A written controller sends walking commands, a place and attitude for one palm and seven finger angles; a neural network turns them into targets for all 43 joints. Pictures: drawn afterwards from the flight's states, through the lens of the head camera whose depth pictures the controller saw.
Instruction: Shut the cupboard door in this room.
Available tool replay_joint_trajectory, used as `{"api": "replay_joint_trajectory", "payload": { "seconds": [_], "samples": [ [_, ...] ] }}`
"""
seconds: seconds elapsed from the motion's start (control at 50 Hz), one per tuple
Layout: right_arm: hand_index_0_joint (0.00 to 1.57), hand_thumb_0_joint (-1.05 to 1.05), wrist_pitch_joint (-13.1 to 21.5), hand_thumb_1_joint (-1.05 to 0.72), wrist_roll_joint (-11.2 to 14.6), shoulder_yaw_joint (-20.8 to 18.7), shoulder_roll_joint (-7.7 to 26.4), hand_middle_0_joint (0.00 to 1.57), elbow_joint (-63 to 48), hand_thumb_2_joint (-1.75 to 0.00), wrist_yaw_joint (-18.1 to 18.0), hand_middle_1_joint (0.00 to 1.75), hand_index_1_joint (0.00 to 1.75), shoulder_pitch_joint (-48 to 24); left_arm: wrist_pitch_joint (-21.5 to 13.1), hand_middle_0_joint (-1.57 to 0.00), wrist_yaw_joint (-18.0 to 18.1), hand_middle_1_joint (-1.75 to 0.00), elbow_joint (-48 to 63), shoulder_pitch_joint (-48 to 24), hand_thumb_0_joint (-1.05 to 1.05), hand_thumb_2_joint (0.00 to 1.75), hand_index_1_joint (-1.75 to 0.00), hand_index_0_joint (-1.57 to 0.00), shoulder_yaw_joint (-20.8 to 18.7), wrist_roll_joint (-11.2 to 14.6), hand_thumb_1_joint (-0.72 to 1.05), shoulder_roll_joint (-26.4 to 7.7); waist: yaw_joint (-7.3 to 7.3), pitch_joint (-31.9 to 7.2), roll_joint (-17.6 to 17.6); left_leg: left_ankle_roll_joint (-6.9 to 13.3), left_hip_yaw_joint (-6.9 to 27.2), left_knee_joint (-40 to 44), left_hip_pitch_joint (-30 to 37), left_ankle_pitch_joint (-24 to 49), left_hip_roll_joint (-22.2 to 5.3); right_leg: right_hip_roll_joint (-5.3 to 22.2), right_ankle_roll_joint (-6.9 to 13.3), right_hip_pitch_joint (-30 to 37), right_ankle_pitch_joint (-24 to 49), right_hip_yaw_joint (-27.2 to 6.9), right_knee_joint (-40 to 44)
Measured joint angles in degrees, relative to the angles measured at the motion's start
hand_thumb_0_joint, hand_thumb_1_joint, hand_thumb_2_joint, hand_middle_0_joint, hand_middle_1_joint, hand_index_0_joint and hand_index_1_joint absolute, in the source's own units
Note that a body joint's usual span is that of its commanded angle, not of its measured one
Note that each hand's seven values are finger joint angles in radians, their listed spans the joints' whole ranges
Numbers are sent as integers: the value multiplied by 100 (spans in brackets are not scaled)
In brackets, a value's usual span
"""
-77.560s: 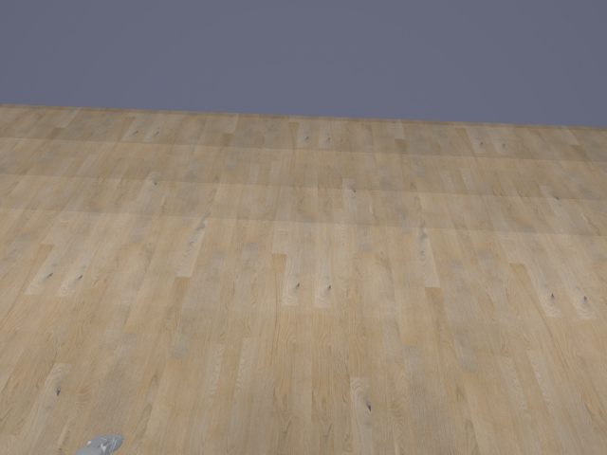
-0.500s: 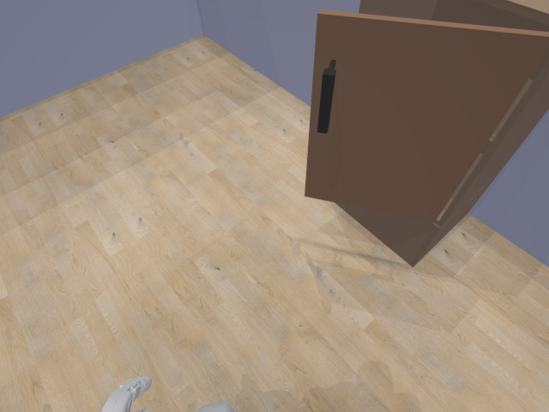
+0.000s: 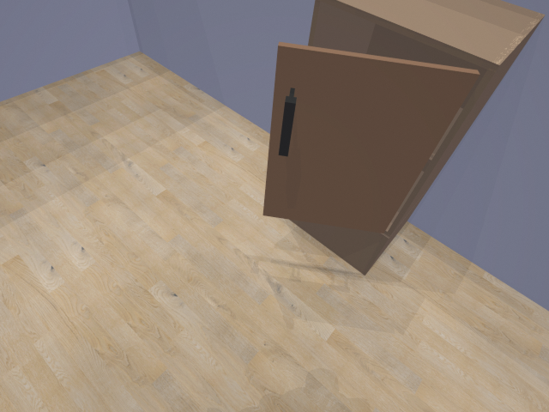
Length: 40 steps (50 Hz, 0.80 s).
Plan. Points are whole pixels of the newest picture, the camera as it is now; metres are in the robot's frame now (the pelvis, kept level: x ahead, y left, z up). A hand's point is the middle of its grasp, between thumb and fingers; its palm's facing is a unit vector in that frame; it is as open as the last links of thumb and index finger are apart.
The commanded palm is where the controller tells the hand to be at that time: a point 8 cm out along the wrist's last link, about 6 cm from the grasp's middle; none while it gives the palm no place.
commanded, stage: take the last steps up to it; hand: left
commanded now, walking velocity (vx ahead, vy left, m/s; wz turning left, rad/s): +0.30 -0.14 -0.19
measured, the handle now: (287, 122) +0.74 +0.01 -0.03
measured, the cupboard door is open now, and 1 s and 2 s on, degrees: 34 34 34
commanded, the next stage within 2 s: come to a stop and stand still in 0.72 s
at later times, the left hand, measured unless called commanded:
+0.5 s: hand out of the picture +0.12 +0.10 -0.18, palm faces -0.03 -0.99 -0.15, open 7.3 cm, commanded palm none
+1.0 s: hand (248, 304) +0.34 +0.06 -0.18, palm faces -0.07 -0.97 -0.22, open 7.3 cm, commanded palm none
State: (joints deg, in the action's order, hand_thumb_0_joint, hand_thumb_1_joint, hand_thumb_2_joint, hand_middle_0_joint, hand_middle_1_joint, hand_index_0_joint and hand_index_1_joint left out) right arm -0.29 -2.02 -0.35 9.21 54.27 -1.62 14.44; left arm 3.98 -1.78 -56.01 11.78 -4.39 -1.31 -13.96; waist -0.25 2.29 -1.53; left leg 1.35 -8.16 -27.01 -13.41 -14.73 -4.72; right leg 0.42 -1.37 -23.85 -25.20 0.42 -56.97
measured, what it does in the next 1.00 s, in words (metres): walks ahead: right foot, then left foot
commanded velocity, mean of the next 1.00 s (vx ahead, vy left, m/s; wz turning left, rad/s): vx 0.13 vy -0.03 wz -0.04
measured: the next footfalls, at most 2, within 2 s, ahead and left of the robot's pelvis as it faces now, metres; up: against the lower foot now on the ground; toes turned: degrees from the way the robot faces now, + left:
right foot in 0.24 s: +0.07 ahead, -0.18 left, +0.00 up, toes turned -8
left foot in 0.58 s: +0.27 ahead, +0.03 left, +0.00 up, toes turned +5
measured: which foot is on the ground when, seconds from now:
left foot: down 0.00-0.24, up 0.26-0.56, down 0.58-0.96, up 0.98-1.00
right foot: up 0.00-0.22, down 0.24-0.58, up 0.60-0.94, down 0.96-1.00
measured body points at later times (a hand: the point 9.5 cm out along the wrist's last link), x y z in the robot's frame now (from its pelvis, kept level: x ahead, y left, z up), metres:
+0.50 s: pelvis +0.11 -0.07 -0.01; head +0.13 -0.05 +0.44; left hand +0.12 +0.16 -0.17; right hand +0.12 -0.32 -0.15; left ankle +0.18 +0.04 -0.71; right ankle +0.03 -0.17 -0.74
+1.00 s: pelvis +0.26 -0.12 -0.01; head +0.28 -0.13 +0.44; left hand +0.34 +0.11 -0.16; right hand +0.22 -0.34 -0.18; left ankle +0.23 +0.02 -0.74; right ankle +0.30 -0.24 -0.75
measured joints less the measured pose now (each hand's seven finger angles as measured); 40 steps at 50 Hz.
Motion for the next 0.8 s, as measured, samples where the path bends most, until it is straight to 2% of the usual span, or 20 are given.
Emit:
{"api": "replay_joint_trajectory", "payload": {
  "seconds": [0.1, 0.16, 0.2, 0.24, 0.28, 0.32, 0.36, 0.42, 0.48, 0.54, 0.58, 0.62, 0.64, 0.68, 0.7, 0.74, 0.8],
  "samples": [
    [21, 0, 76, -91, -21, -108, 71, 20, 205, -90, 32, 30, 30, 279, -2, -20, -110, -30, -89, -22, 1, 90, -30, -20, 20, -35, 91, 17, -149, -46, 126, -121, -186, 226, 228, 9, -158, 143, 36, 159, 143, 170, 809],
    [21, 0, 59, -91, -33, -186, 195, 20, 382, -90, 53, 30, 30, 465, -45, -20, -153, -30, -103, -126, 1, 90, -30, -20, 42, -40, 91, 60, -264, -49, 213, -241, -249, 155, 312, -103, -271, 165, 89, 377, 192, 270, 1554],
    [21, 0, 23, -91, -25, -230, 290, 20, 520, -90, 65, 30, 30, 610, -122, -20, -170, -30, -89, -185, 1, 90, -30, -20, 58, -36, 91, 87, -301, -68, 258, -349, -264, -42, 336, -268, -357, 133, 138, 670, 515, 369, 2257],
    [21, 0, -17, -91, 14, -266, 367, 20, 644, -90, 83, 30, 30, 779, -273, -20, -154, -30, -62, -198, 1, 90, -30, -20, 70, -36, 91, 87, -278, -123, 227, -401, -253, -526, 236, -629, -407, 118, 248, 965, 811, 386, 2851],
    [20, 0, -143, -91, 44, -295, 481, 20, 800, -90, 86, 30, 30, 781, -408, -20, -66, -30, -107, -224, 1, 90, -30, -20, 96, -16, 91, 224, -260, -93, 394, -332, 141, -1578, -140, -1337, -399, 2, 254, 1025, 840, 491, 2680],
    [20, 1, -216, -91, 49, -315, 513, 20, 884, -90, 97, 30, 30, 684, -503, -20, 17, -30, -136, -116, 1, 90, -30, -20, 135, 9, 91, 324, -204, -102, 390, -295, 354, -2606, -616, -1387, -239, -38, 289, 1220, 814, 504, 2833],
    [20, 1, -196, -91, 35, -329, 500, 19, 830, -90, 130, 30, 30, 547, -542, -20, 83, -30, -217, 36, 1, 90, -30, -20, 171, 17, 91, 396, -187, -108, 330, -302, 367, -3073, -1023, -1105, -150, -63, 318, 1457, 882, 495, 3143],
    [20, 1, -108, -91, 17, -318, 410, 19, 629, -90, 174, 30, 30, 334, -575, -20, 155, -30, -420, 256, 1, 90, -30, -20, 182, 16, 92, 424, -199, -112, 250, -339, 307, -2901, -1413, -668, -130, -125, 329, 1771, 941, 532, 3528],
    [20, 1, -38, -91, 30, -283, 282, 19, 450, -90, 206, 30, 30, 95, -598, -20, 157, -30, -632, 439, 1, 90, -30, -20, 214, 4, 92, 433, -154, -77, 190, -342, 247, -2168, -1495, -445, -121, -197, 315, 2020, 854, 557, 3692],
    [20, 0, 57, -91, 42, -225, 153, 19, 323, -90, 220, 30, 30, -103, -578, -20, 148, -30, -817, 589, 1, 90, -30, -20, 222, 8, 92, 441, -94, -11, 132, -295, 186, -1314, -1285, -151, -58, -234, 258, 2233, 586, 587, 3588],
    [20, 0, 183, -91, 24, -175, 104, 19, 240, -90, 218, 30, 30, -163, -545, -20, 139, -30, -886, 726, 1, 90, -30, -21, 212, 29, 92, 451, -46, 0, 90, -174, 169, -705, -976, 299, 26, -206, 232, 2172, 187, 550, 3062],
    [20, 0, 278, -91, -21, -132, 4, 19, 200, -90, 168, 30, 30, -252, -452, -20, 124, -30, -915, 747, 1, 90, -30, -20, 197, 49, 91, 419, -16, 52, -74, 95, 32, -976, -965, 251, 101, -86, 351, 1639, -253, 371, 1664],
    [20, 0, 282, -91, -19, -106, -38, 19, 181, -90, 141, 30, 30, -263, -407, -20, 116, -30, -912, 735, 1, 90, -30, -20, 196, 38, 91, 405, -1, 54, -121, 162, -39, -1007, -903, 125, 117, -75, 387, 1283, -328, 259, 878],
    [20, 0, 268, -91, -2, -78, -104, 19, 160, -90, 90, 30, 30, -212, -360, -20, 87, -30, -878, 647, 1, 90, -30, -20, 188, 10, 91, 377, -6, 48, -147, 193, -109, -808, -695, 34, 158, -10, 388, 640, -134, 195, -225],
    [20, 0, 270, -92, 10, -92, -122, 20, 172, -90, 47, 30, 30, -168, -352, -20, 73, -30, -834, 581, 1, 90, -30, -20, 176, -6, 91, 365, -9, 48, -146, 157, -121, -626, -565, 82, 181, 47, 361, 385, 10, 188, -471],
    [20, 0, 272, -93, 23, -115, -93, 20, 242, -90, 2, 30, 30, -68, -354, -20, 63, -30, -710, 441, 1, 90, -30, -20, 153, -22, 91, 355, -2, 48, -115, 129, -125, -247, -301, 197, 215, 174, 293, 19, 266, 181, -475],
    [20, 0, 235, -93, 28, -114, -46, 20, 390, -90, 17, 30, 30, 109, -370, -20, 72, -30, -521, 246, 1, 90, -30, -20, 136, -18, 91, 349, -6, 26, -40, 81, -93, 179, 38, 284, 210, 320, 216, -223, 517, 181, 171]
  ]
}}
